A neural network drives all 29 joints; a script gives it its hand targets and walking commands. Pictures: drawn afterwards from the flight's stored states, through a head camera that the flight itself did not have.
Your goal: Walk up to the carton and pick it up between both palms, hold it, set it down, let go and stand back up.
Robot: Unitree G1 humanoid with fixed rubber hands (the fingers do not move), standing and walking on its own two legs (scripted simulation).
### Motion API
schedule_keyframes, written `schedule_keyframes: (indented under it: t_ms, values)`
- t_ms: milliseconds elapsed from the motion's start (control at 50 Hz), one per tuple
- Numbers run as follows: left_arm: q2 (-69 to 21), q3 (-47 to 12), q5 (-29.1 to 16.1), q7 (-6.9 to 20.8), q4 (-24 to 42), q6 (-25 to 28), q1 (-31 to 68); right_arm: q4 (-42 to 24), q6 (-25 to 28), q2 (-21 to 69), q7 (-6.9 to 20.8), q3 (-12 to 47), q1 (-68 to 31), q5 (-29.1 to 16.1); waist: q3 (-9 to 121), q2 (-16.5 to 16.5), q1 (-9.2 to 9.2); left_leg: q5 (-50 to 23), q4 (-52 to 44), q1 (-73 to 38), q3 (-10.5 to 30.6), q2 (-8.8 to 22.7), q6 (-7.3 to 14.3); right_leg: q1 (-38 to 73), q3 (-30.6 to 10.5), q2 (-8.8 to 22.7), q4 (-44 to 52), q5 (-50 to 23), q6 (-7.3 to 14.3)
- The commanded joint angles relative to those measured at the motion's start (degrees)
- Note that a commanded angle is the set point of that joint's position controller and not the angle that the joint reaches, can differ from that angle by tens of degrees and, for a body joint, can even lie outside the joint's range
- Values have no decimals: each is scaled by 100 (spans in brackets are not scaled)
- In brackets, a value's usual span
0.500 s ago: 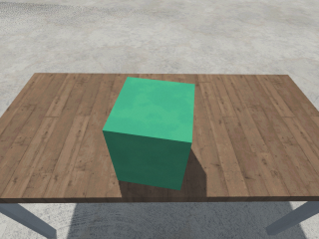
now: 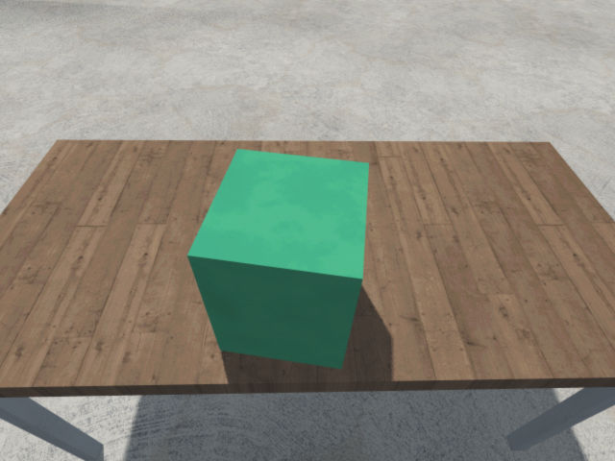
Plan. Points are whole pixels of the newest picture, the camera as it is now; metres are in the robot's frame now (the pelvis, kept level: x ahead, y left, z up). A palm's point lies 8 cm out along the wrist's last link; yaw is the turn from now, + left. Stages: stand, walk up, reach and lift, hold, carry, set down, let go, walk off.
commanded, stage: stand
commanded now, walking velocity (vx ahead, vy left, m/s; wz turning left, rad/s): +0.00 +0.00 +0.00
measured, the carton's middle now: (290, 261) +0.40 +0.03 +0.02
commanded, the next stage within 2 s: none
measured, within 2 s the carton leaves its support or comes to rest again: neither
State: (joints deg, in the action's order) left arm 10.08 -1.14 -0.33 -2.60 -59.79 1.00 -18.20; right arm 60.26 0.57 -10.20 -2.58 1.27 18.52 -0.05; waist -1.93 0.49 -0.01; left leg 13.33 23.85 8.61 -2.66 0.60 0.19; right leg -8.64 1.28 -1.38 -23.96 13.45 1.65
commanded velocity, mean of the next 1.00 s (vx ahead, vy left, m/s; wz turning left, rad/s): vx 0.00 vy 0.00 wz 0.00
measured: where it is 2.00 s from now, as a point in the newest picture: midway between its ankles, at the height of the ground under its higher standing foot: outside the picture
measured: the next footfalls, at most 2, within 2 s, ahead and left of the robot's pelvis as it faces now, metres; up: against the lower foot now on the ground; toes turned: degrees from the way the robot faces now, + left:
none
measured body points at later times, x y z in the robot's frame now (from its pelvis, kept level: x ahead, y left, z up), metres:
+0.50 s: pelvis +0.00 -0.01 +0.00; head +0.01 -0.02 +0.45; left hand +0.00 +0.22 -0.15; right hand -0.01 -0.24 -0.16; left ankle +0.00 +0.11 -0.74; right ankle +0.00 -0.10 -0.74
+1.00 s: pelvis +0.01 -0.02 +0.00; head +0.02 -0.02 +0.45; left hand +0.01 +0.21 -0.15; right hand -0.01 -0.24 -0.16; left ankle +0.00 +0.11 -0.74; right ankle +0.00 -0.10 -0.74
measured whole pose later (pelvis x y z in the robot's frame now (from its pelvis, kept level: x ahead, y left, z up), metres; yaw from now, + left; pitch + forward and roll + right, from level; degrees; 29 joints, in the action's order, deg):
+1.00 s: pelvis +0.01 -0.02 +0.00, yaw -1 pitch -2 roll +0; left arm 8.6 -0.7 -0.1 -3.0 -61.5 1.5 -18.4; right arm 63.4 0.4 -9.6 -3.3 1.5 18.2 -0.1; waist -2.0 1.3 -0.1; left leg 14.1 23.6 7.8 -2.6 3.0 -1.6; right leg -7.0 1.2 -3.8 -21.4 12.9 3.1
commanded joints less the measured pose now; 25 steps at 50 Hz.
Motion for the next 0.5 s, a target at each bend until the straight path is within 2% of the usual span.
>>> schedule_keyframes:
  t_ms: [0, 480]
  values:
    - [648, 125, 1, -36, 141, 69, -419, -104, 51, -614, -33, -113, 420, 2, -306, 3, 7, -599, -508, 161, 608, 605, 37, -269, -676, 741, 589, -733, -70]
    - [546, 140, -7, -50, 25, 86, -457, 74, 40, -545, -65, -87, 438, 7, -327, -51, -3, -585, -464, 67, 520, 650, -2, -306, -736, 726, 705, -854, -97]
